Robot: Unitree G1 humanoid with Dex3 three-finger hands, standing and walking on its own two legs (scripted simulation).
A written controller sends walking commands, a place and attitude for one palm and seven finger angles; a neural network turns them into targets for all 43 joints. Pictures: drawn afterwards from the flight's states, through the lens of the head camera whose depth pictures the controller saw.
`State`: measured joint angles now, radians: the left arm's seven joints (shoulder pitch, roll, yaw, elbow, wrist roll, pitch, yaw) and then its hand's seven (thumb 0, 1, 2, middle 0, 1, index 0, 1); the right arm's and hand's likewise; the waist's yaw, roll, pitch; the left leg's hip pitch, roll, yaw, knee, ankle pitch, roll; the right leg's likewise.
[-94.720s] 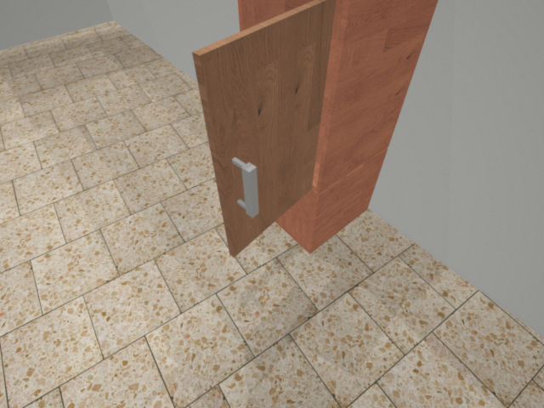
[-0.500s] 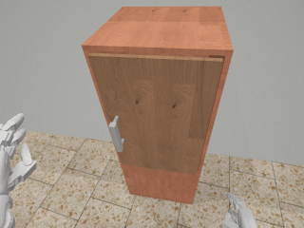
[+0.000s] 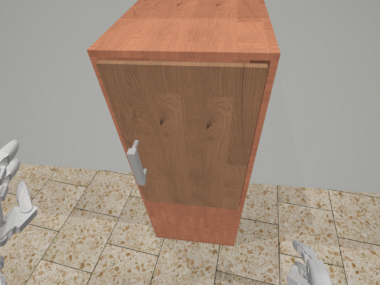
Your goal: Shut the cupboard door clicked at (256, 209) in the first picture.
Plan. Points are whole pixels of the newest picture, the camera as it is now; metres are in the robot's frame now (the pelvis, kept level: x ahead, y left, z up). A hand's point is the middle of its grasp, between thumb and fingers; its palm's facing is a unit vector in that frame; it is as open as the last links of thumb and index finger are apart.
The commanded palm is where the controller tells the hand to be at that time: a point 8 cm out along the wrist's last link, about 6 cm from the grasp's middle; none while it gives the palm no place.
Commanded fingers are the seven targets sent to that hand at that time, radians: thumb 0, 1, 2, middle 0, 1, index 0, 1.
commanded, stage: step back with the hand held close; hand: left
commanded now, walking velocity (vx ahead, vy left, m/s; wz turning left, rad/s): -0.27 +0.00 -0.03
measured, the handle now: (139, 163) +0.47 +0.20 -0.07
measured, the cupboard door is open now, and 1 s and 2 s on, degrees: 0 0 0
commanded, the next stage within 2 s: stop stepping back and stand still in 1.22 s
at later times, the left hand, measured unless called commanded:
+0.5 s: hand out of the picture +0.13 +0.30 +0.16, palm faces +0.45 -0.77 -0.46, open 7.5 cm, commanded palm +0.07 +0.32 +0.18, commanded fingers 0.00 0.90 0.90 -0.20 -0.30 -0.20 -0.30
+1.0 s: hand out of the picture +0.08 +0.30 +0.16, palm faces +0.46 -0.77 -0.45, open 7.5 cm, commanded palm +0.02 +0.32 +0.18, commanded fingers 0.00 0.90 0.90 -0.20 -0.30 -0.20 -0.30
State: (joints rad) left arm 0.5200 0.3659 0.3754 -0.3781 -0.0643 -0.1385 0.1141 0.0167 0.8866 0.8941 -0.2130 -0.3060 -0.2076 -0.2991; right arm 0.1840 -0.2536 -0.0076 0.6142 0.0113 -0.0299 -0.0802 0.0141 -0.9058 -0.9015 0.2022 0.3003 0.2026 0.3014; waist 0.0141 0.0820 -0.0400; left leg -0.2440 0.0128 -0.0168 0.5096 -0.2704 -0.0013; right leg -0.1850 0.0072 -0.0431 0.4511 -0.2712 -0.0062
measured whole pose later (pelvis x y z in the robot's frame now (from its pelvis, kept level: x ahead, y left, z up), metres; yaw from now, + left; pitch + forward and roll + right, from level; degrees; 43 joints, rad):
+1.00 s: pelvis -0.12 +0.02 -0.02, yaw +0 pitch +4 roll -4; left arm 0.53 0.46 0.50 -0.52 -0.04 -0.27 0.15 0.02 0.89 0.89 -0.21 -0.31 -0.21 -0.30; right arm 0.19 -0.18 0.01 0.63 -0.02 -0.12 -0.07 0.01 -0.90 -0.90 0.20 0.30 0.20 0.30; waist 0.00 -0.02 -0.04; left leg -0.56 0.04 -0.01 0.59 -0.10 0.03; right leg -0.28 0.09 0.06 0.54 -0.36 0.01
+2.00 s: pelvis -0.25 +0.05 -0.01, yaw -2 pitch -1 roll -1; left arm 0.46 0.42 0.46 -0.45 -0.06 -0.18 0.16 0.02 0.89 0.89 -0.21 -0.31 -0.20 -0.30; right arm 0.26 -0.17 0.02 0.66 -0.02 -0.13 -0.07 0.02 -0.91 -0.90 0.20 0.30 0.20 0.30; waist -0.05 -0.04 -0.02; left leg -0.40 -0.02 0.05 0.48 -0.10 0.03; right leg -0.16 0.06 0.00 0.57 -0.45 -0.04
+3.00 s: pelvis -0.26 +0.06 +0.00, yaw +0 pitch -2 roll -1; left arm 0.39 0.14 0.00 1.17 0.01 0.02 0.04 0.01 0.91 0.89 -0.20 -0.30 -0.19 -0.30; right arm 0.31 -0.12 0.01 1.14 -0.02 0.03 -0.04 0.01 -0.91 -0.90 0.20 0.30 0.20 0.30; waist -0.01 0.01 0.02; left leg -0.27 -0.02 -0.03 0.43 -0.12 0.02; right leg -0.09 0.02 -0.02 0.43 -0.29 -0.02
